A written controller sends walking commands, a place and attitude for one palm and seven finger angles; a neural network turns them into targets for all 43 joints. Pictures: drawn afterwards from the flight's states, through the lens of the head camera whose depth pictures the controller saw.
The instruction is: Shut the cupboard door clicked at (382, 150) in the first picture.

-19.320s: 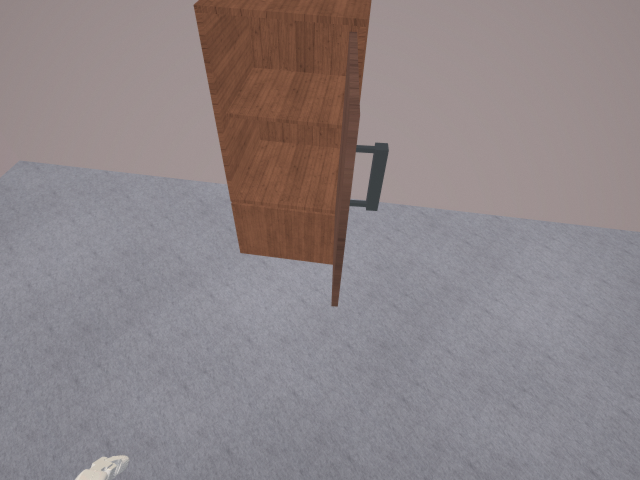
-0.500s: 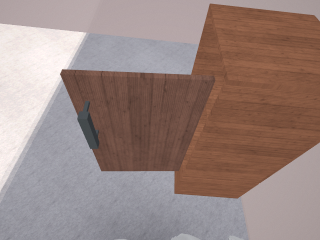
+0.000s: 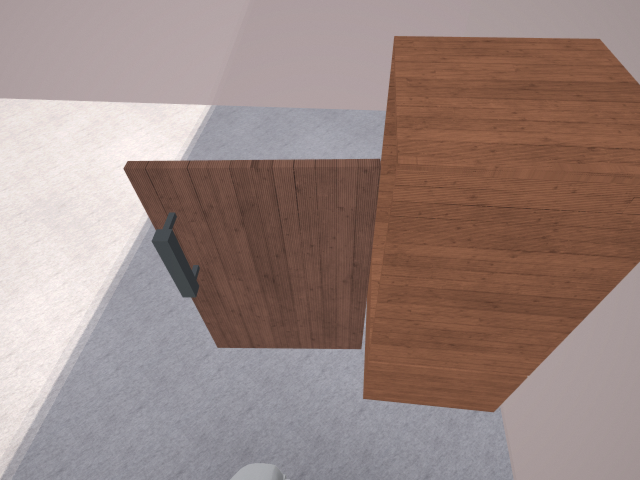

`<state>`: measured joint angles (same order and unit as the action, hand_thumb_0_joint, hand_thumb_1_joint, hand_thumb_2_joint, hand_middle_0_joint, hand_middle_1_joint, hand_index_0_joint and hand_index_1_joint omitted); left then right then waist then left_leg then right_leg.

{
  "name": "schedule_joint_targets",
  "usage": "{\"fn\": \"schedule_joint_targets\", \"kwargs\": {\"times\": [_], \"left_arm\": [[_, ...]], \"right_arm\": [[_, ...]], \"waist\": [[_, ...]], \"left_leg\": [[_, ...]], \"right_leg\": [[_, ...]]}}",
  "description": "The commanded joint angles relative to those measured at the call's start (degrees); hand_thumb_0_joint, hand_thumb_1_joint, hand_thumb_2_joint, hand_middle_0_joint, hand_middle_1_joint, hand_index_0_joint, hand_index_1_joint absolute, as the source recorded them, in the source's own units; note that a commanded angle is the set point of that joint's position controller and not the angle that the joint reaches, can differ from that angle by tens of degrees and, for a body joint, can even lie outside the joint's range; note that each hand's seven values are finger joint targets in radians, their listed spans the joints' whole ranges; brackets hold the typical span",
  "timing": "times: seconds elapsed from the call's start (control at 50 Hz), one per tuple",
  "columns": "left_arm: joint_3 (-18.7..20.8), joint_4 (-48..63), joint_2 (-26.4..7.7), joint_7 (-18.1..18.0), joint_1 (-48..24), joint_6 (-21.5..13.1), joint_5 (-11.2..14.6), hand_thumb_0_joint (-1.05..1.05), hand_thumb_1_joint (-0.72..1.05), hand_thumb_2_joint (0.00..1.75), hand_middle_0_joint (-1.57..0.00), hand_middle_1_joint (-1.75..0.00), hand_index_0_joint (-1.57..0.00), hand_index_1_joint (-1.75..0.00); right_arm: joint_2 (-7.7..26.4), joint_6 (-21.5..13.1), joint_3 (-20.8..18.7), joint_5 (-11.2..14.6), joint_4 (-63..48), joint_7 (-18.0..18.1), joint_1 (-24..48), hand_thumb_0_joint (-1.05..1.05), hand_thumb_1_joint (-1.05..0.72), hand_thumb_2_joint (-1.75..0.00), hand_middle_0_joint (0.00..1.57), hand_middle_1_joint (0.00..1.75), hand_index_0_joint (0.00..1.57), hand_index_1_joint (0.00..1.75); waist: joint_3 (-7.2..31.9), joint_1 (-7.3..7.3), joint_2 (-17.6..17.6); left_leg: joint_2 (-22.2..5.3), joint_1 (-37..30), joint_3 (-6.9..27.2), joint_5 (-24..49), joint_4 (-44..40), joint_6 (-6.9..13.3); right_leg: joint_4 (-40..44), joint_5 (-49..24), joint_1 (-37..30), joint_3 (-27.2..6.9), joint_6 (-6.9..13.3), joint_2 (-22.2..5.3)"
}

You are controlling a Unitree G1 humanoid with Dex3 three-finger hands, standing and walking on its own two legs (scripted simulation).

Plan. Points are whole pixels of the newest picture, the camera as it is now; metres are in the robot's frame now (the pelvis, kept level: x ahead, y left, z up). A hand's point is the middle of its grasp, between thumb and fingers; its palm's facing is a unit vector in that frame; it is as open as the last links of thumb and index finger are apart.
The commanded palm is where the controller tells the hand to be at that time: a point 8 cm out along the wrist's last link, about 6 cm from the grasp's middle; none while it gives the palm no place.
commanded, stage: come to a stop and stand still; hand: left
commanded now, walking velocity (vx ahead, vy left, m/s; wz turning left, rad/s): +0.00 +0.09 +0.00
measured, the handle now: (181, 256) +0.45 +0.30 -0.04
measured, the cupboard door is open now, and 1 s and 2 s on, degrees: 95 95 95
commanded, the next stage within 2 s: look again from close up in 0.98 s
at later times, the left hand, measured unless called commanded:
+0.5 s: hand out of the picture +0.07 +0.28 -0.17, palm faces +0.02 -0.95 -0.32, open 7.4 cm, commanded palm none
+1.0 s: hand out of the picture +0.06 +0.26 -0.18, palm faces -0.03 -0.98 -0.22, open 7.3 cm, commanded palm none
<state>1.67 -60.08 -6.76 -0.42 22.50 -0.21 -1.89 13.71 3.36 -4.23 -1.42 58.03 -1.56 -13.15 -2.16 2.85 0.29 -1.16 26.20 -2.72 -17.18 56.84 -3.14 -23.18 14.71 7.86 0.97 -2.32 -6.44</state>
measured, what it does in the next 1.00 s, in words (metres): steps to the left: left foot, then right foot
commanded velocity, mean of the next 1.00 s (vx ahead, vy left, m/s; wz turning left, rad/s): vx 0.00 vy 0.00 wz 0.00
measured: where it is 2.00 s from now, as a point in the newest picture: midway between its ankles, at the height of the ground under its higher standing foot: outside the picture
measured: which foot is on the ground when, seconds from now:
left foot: up 0.00-0.16, down 0.18-1.00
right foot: down 0.00-0.18, up 0.20-0.36, down 0.38-1.00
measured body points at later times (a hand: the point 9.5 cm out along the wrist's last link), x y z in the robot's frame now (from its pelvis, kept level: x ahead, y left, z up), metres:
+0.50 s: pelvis +0.03 +0.08 -0.02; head +0.00 +0.04 +0.43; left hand +0.07 +0.33 -0.14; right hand +0.10 -0.15 -0.18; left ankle +0.04 +0.16 -0.75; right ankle +0.02 -0.04 -0.75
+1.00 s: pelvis +0.05 +0.09 -0.01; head +0.06 +0.08 +0.44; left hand +0.07 +0.32 -0.16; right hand +0.03 -0.12 -0.17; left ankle +0.03 +0.16 -0.75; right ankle +0.02 -0.04 -0.75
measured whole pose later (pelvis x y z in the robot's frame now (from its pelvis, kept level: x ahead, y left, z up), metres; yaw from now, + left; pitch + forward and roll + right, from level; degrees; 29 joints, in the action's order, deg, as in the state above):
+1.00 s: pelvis +0.05 +0.09 -0.01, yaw -2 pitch -1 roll +0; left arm -1.1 -61.4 -8.5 -2.2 16.1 0.9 -0.7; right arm 8.6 -0.8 1.3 -0.9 61.9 1.6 -19.0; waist -1.5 -0.3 -1.3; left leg 1.9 8.2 -9.1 -14.7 23.3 4.0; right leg -26.2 16.6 8.9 -0.2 -1.1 -1.9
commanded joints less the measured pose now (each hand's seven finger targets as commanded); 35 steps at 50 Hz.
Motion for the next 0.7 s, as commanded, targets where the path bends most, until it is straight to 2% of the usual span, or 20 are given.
{"fn": "schedule_joint_targets", "kwargs": {"times": [0.0, 0.08, 0.1, 0.12, 0.14, 0.16, 0.18, 0.2, 0.22, 0.26, 0.3, 0.32, 0.34, 0.36, 0.38, 0.44, 0.48, 0.52, 0.58, 0.68], "left_arm": [[3.3, 1.5, -13.8, -1.6, 3.9, -1.4, -0.2, 0.00, 0.90, 0.90, -0.20, -0.30, -0.20, -0.30], [3.3, 1.4, -13.8, -1.8, 1.7, -0.7, -0.5, 0.00, 0.90, 0.90, -0.20, -0.30, -0.20, -0.30], [1.7, 0.3, -11.8, -4.7, 2.2, -2.7, -0.7, 0.00, 0.90, 0.90, -0.20, -0.30, -0.20, -0.30], [1.7, 3.6, -14.8, -4.0, -0.3, -2.8, 0.2, 0.00, 0.90, 0.90, -0.20, -0.30, -0.20, -0.30], [1.5, 3.7, -11.9, -3.1, 0.3, -1.6, 0.8, 0.00, 0.90, 0.90, -0.20, -0.30, -0.20, -0.30], [0.9, 3.9, -10.2, -2.6, 1.1, -1.0, 0.9, 0.00, 0.90, 0.90, -0.20, -0.30, -0.20, -0.30], [0.9, 4.5, -9.3, -2.6, 1.9, -0.4, 1.1, 0.00, 0.90, 0.90, -0.20, -0.30, -0.20, -0.30], [0.7, 5.4, -7.2, -2.5, 1.1, -0.5, 0.7, 0.00, 0.90, 0.90, -0.20, -0.30, -0.20, -0.30], [0.2, 3.8, -6.7, -2.7, -0.6, -0.1, 0.4, 0.00, 0.90, 0.90, -0.20, -0.30, -0.20, -0.30], [0.2, 3.6, -7.8, -2.3, 0.4, 0.3, 0.6, 0.00, 0.90, 0.90, -0.20, -0.30, -0.20, -0.30], [-0.4, 2.1, -6.5, -2.1, 3.0, -0.1, 0.8, 0.00, 0.90, 0.90, -0.20, -0.30, -0.20, -0.30], [-0.7, 1.6, -6.5, -2.3, 4.3, -0.5, 0.6, 0.00, 0.90, 0.90, -0.20, -0.30, -0.20, -0.30], [-1.1, 2.1, -8.0, -2.5, 2.6, -1.1, 0.3, 0.00, 0.90, 0.90, -0.20, -0.30, -0.20, -0.30], [-0.9, 3.6, -10.7, -2.3, -0.4, -1.5, 0.3, 0.00, 0.90, 0.90, -0.20, -0.30, -0.20, -0.30], [-0.7, 5.5, -12.5, -2.0, -3.3, -1.2, 0.3, 0.00, 0.90, 0.90, -0.20, -0.30, -0.20, -0.30], [-0.4, 7.8, -11.4, -2.1, -7.9, -0.7, 0.4, 0.00, 0.90, 0.90, -0.20, -0.30, -0.20, -0.30], [-0.8, 8.0, -9.7, -1.9, -6.9, -0.5, 0.8, 0.00, 0.90, 0.90, -0.20, -0.30, -0.20, -0.30], [-0.8, 7.6, -9.0, -2.0, -4.1, 0.4, 1.0, 0.00, 0.90, 0.90, -0.20, -0.30, -0.20, -0.30], [-0.9, 6.6, -8.7, -1.8, -3.0, 0.5, 0.9, 0.00, 0.90, 0.90, -0.20, -0.30, -0.20, -0.30], [-1.0, 5.0, -8.1, -1.8, -3.3, 0.2, 1.3, 0.00, 0.90, 0.90, -0.20, -0.30, -0.20, -0.30]], "right_arm": [[0.7, -1.6, 0.5, 0.6, -5.4, 0.2, 6.0, 0.00, -0.90, -0.90, 0.20, 0.30, 0.20, 0.30], [-0.8, -2.5, 1.1, 1.3, -4.9, 1.0, 5.0, 0.00, -0.90, -0.90, 0.20, 0.30, 0.20, 0.30], [1.4, -4.3, 2.3, 0.5, -8.3, 1.0, 1.8, 0.00, -0.90, -0.90, 0.20, 0.30, 0.20, 0.30], [2.4, -4.6, 2.2, 0.6, -7.4, 1.2, -4.1, 0.00, -0.90, -0.90, 0.20, 0.30, 0.20, 0.30], [6.9, -4.6, 1.5, 0.5, -7.2, 1.4, -5.4, 0.00, -0.90, -0.90, 0.20, 0.30, 0.20, 0.30], [10.3, -4.5, 1.1, 0.7, -7.2, 1.8, -8.6, 0.00, -0.90, -0.90, 0.20, 0.30, 0.20, 0.30], [10.4, -3.6, 1.1, 0.3, -7.8, 2.3, -7.4, 0.00, -0.90, -0.90, 0.20, 0.30, 0.20, 0.30], [8.4, -3.5, 1.5, -0.5, -9.2, 2.5, -6.6, 0.00, -0.90, -0.90, 0.20, 0.30, 0.20, 0.30], [7.2, -4.1, 2.0, -0.5, -8.5, 2.7, -4.3, 0.00, -0.90, -0.90, 0.20, 0.30, 0.20, 0.30], [4.9, -3.9, 3.1, -0.4, -9.6, 2.8, 0.5, 0.00, -0.90, -0.90, 0.20, 0.30, 0.20, 0.30], [4.9, -3.4, 3.0, -0.3, -10.5, 2.5, 2.0, 0.00, -0.90, -0.90, 0.20, 0.30, 0.20, 0.30], [4.1, -3.1, 3.1, 0.2, -10.7, 2.5, 1.8, 0.00, -0.90, -0.90, 0.20, 0.30, 0.20, 0.30], [1.8, -2.7, 3.3, 0.8, -10.7, 2.4, 0.1, 0.00, -0.90, -0.90, 0.20, 0.30, 0.20, 0.30], [0.0, -2.2, 3.4, 0.7, -10.3, 2.3, -2.5, 0.00, -0.90, -0.90, 0.20, 0.30, 0.20, 0.30], [1.2, -1.7, 2.9, 0.3, -9.3, 2.1, -4.5, 0.00, -0.90, -0.90, 0.20, 0.30, 0.20, 0.30], [0.1, -2.3, 3.2, 0.2, -7.1, 1.7, -7.0, 0.00, -0.90, -0.90, 0.20, 0.30, 0.20, 0.30], [1.0, -3.8, 3.6, 0.1, -5.6, 1.7, -8.1, 0.00, -0.90, -0.90, 0.20, 0.30, 0.20, 0.30], [2.8, -4.4, 3.8, -0.2, -5.8, 2.2, -5.7, 0.00, -0.90, -0.90, 0.20, 0.30, 0.20, 0.30], [2.8, -5.0, 4.1, 0.1, -5.3, 2.7, -5.2, 0.00, -0.90, -0.90, 0.20, 0.30, 0.20, 0.30], [2.5, -5.7, 4.3, 0.4, -2.8, 3.5, -7.9, 0.00, -0.90, -0.90, 0.20, 0.30, 0.20, 0.30]], "waist": [[-1.9, 1.55, 10.2], [-1.1, 0.70, 13.2], [2.8, -4.20, 0.4], [8.6, -5.81, -4.7], [9.7, -5.32, -15.2], [12.3, -5.46, -24.2], [10.5, -4.57, -17.2], [6.3, -3.83, -11.1], [4.7, -3.40, -19.8], [-0.5, -1.02, -19.8], [0.5, 0.76, -5.9], [0.0, 1.21, 2.4], [-1.3, -0.82, 12.4], [-1.9, -3.06, 17.8], [-0.4, -4.47, 14.0], [-5.5, -5.66, 16.5], [-5.2, -4.54, 4.2], [-4.0, -2.19, -5.6], [-2.3, -1.11, -5.6], [4.6, -1.78, -3.5]], "left_leg": [[-0.4, 5.0, -0.1, -1.9, -6.3, -0.9], [0.9, -6.3, -1.3, -2.8, -20.7, -0.2], [-0.1, -11.5, 1.1, -0.8, -26.0, 1.6], [-1.2, -16.1, -0.1, 4.9, -30.7, 3.5], [-6.7, -23.1, 5.8, 13.8, -31.8, 6.1], [-13.2, -25.6, 15.4, 31.0, -33.4, 8.9], [-15.1, -22.9, 14.6, 32.0, -33.0, 12.6], [-14.4, -19.0, 13.3, 35.8, -32.6, 12.9], [-12.8, -15.0, 14.0, 35.8, -34.0, 11.6], [-11.5, -6.7, 10.2, 28.5, -35.1, 12.3], [-9.9, -3.1, 8.2, 13.3, -32.5, 11.5], [-7.8, -2.1, 7.3, 4.8, -30.0, 9.4], [-3.7, -2.1, 4.1, -3.2, -26.6, 6.4], [-0.3, -4.3, 0.9, -7.0, -22.8, 4.2], [0.6, -11.0, 0.5, -9.7, -19.2, 3.7], [-0.7, -15.6, 1.2, -0.5, -26.9, 4.3], [-3.5, -16.4, 3.8, 7.8, -35.3, 4.9], [-7.6, -9.6, 8.2, 3.3, -41.9, 6.5], [-7.3, -9.9, 7.6, 9.0, -42.3, 6.9], [-6.9, -18.7, 4.3, 25.4, -38.1, 6.5]], "right_leg": [[8.3, -12.1, -4.5, -9.4, 8.3, -12.7], [3.3, -22.0, 0.1, -6.8, 7.9, -11.7], [-5.2, -42.7, -1.7, -10.1, 5.6, -8.1], [-12.3, -28.7, -1.0, -2.3, 4.8, -4.9], [-18.5, -5.2, 9.6, 1.7, 3.6, 1.1], [-25.8, 19.0, 15.4, 2.1, 2.5, 5.9], [-30.0, 20.8, 17.2, -0.6, 3.4, 4.6], [-32.3, 19.4, 18.1, 1.4, 3.5, 4.1], [-33.6, 19.3, 16.7, 0.0, 2.9, 4.1], [-29.8, 16.4, 13.0, 0.2, 3.2, 3.1], [-16.2, 8.7, 4.9, 1.8, 2.8, 4.4], [-6.8, 3.1, 3.0, 0.1, 2.9, 4.3], [0.7, 4.4, 5.8, -9.9, 5.0, -1.1], [6.1, 3.3, 9.8, -17.9, 9.4, -8.5], [9.2, 12.0, 16.3, -19.1, 12.2, -10.7], [5.9, 12.3, 22.2, -11.4, 9.1, -3.8], [-1.7, 5.0, 18.7, -5.9, 6.1, 0.8], [-4.9, 4.7, 10.1, -3.2, 4.6, 3.2], [-4.9, 0.6, 6.1, -2.8, 4.6, 3.1], [-3.6, -5.8, 3.1, -3.0, 4.3, 1.9]]}}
